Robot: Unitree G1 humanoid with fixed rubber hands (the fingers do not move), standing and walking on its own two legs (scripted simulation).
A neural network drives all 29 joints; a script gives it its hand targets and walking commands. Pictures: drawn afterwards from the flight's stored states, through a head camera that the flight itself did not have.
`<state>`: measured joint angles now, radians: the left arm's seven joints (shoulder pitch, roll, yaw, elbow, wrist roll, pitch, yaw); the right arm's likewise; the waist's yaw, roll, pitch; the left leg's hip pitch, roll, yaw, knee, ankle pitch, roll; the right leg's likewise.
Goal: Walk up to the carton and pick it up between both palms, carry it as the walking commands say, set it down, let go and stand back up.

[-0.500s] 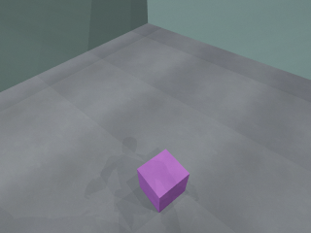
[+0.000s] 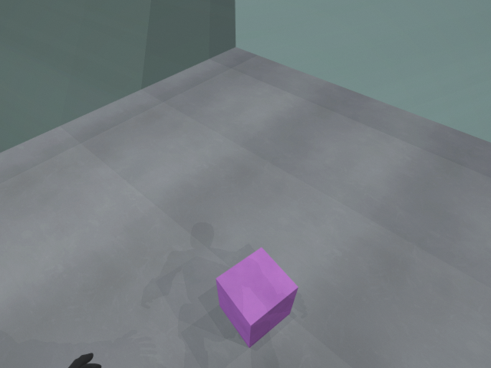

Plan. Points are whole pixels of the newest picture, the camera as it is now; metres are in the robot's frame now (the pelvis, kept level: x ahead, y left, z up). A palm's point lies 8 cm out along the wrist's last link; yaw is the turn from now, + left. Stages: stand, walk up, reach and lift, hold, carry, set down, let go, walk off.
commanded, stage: walk up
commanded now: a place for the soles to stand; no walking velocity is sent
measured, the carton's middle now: (255, 297) +0.52 -0.02 -0.64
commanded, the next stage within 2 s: none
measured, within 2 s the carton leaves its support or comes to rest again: neither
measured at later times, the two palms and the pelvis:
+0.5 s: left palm out of the picture +0.12 +0.28 -0.10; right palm out of the picture +0.06 -0.47 -0.07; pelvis +0.01 -0.09 -0.02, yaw +8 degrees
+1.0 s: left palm out of the picture +0.04 +0.11 -0.14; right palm out of the picture +0.29 -0.56 -0.06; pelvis +0.09 -0.24 -0.03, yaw +25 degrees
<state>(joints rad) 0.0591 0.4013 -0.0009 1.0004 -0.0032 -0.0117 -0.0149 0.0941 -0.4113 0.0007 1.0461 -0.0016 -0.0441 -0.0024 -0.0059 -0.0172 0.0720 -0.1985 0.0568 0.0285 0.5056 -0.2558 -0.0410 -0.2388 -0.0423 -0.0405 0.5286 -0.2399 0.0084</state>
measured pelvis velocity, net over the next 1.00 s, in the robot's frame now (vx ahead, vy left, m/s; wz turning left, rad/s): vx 0.09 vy -0.24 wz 0.44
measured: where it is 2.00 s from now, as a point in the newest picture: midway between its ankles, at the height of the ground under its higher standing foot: outside the picture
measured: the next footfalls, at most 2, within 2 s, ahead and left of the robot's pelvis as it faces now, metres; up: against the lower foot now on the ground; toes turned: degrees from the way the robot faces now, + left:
right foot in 0.54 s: +0.13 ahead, -0.24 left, +0.00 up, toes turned +10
left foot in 0.82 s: +0.12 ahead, -0.07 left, +0.00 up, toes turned +26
